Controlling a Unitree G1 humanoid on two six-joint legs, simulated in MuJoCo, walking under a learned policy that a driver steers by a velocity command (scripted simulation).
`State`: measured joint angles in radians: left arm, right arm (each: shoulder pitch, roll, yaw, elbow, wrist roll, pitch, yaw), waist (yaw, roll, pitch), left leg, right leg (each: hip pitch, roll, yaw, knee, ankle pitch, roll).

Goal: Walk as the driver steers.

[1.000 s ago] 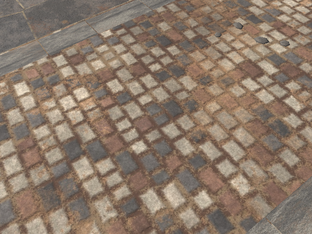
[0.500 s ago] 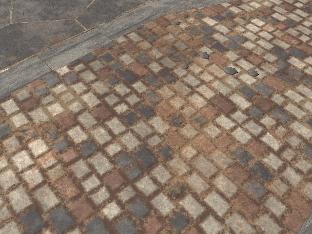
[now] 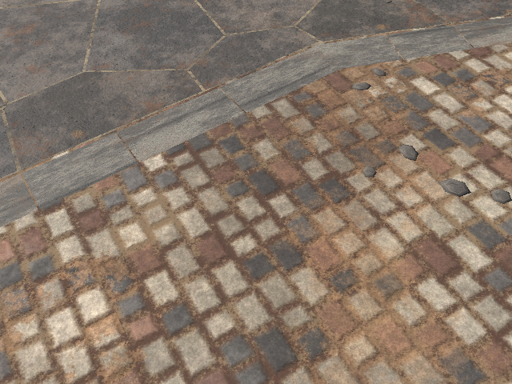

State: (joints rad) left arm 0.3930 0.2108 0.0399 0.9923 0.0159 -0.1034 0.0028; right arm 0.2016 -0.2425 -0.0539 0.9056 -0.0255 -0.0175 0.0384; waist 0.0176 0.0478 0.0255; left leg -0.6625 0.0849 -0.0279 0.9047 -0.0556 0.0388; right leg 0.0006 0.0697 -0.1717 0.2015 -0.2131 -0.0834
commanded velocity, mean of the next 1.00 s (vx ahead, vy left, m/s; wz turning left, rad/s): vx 0.47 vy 0.00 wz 0.26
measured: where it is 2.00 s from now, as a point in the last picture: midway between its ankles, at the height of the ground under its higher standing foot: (241, 339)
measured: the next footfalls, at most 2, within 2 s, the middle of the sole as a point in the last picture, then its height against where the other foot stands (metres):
left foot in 0.22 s outside the picture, level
right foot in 0.76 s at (276, 336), level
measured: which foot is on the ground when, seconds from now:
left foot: up 0.00-0.20, down 0.22-0.78, up 0.80-1.00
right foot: down 0.00-0.24, up 0.26-0.74, down 0.76-1.00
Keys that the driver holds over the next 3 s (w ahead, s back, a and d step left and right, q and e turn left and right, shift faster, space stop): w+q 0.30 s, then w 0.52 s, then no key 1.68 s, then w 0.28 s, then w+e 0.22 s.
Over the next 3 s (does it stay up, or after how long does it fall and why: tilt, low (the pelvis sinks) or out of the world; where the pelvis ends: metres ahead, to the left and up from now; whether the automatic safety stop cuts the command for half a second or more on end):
stays up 0.77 0.20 -0.01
